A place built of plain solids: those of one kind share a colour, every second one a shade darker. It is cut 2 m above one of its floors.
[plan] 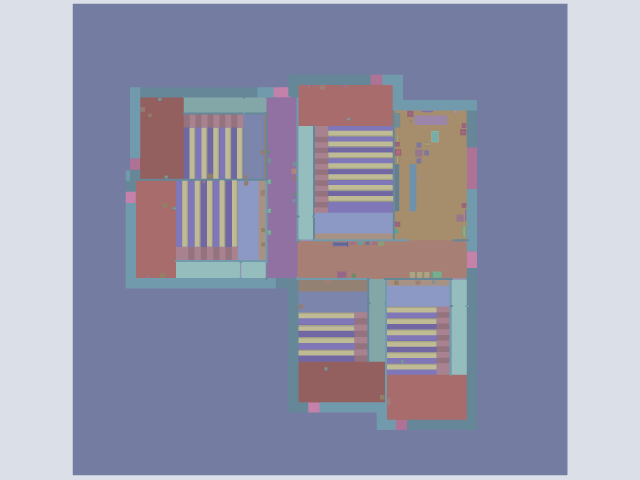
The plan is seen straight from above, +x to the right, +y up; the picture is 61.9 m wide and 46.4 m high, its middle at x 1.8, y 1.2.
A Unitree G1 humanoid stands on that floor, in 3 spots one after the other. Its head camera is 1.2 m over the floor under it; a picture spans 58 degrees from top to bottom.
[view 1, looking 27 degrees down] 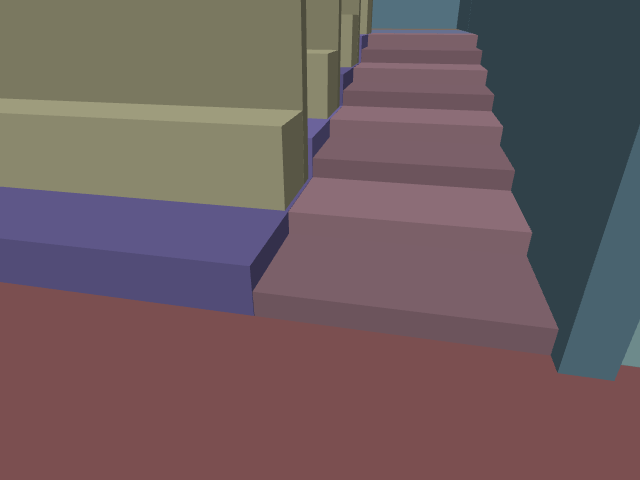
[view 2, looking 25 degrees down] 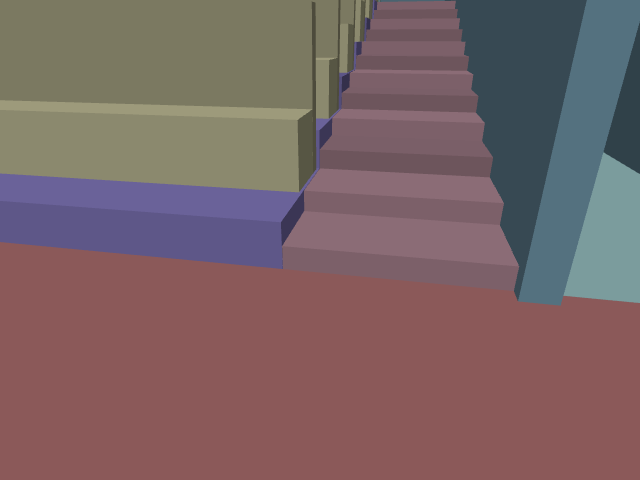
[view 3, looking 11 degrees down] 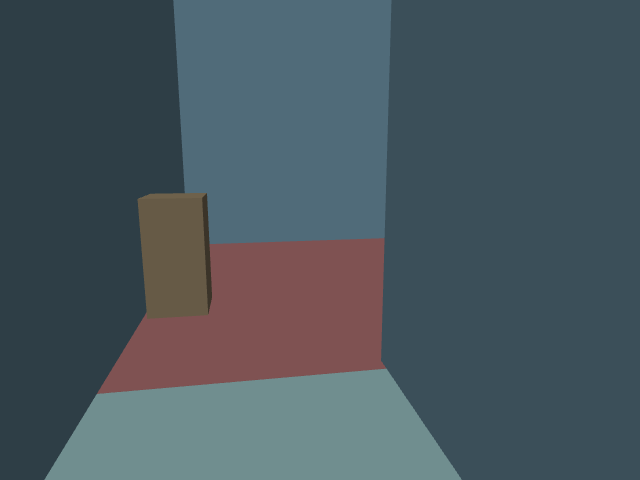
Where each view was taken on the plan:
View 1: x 5.75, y -12.07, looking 102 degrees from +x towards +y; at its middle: step_screen_aisle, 2.36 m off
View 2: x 13.70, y -13.93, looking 101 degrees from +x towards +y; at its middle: step_screen_aisle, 2.49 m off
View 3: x -9.93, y -1.70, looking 170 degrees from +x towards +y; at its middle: wall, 6.26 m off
